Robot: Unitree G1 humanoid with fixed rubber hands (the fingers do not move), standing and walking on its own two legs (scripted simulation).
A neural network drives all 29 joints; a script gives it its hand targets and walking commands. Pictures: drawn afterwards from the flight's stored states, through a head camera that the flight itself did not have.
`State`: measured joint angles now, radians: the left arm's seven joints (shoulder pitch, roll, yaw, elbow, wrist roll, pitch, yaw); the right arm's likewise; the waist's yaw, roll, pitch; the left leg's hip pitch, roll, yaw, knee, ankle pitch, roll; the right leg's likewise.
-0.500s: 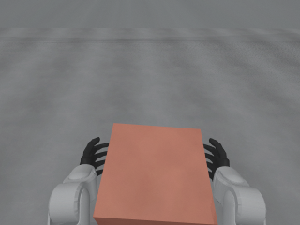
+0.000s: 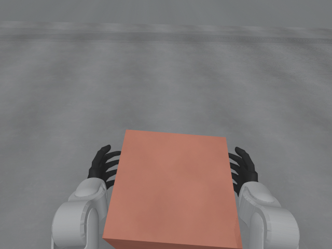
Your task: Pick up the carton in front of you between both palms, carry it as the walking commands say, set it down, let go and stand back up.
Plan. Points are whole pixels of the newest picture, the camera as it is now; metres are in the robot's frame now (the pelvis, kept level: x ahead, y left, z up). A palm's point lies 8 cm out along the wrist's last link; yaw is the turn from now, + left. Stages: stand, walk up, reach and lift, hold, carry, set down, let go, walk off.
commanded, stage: carry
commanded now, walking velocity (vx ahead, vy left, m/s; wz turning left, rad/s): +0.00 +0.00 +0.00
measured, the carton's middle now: (169, 200) +0.24 +0.00 +0.04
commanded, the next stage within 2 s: hold in 1.60 s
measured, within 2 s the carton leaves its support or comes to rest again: neither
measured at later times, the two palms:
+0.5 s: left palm (116, 150) +0.33 +0.14 +0.10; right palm (241, 155) +0.32 -0.17 +0.10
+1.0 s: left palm (119, 163) +0.30 +0.12 +0.09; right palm (248, 169) +0.29 -0.18 +0.09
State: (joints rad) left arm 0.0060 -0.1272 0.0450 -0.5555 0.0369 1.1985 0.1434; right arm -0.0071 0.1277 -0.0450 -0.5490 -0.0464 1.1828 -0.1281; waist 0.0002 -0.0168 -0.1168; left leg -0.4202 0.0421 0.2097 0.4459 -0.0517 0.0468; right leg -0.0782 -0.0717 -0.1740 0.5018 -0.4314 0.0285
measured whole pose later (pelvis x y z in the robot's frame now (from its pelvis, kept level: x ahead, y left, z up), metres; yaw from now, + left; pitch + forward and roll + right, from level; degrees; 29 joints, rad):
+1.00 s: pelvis +0.05 -0.02 +0.00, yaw -2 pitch +1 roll +0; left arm -0.06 -0.13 0.07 -0.34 0.09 1.19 0.12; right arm -0.08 0.13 -0.09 -0.32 -0.09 1.16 -0.10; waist 0.00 -0.01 -0.11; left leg -0.35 0.08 0.21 0.52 -0.19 0.02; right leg -0.13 -0.03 -0.11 0.50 -0.39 0.00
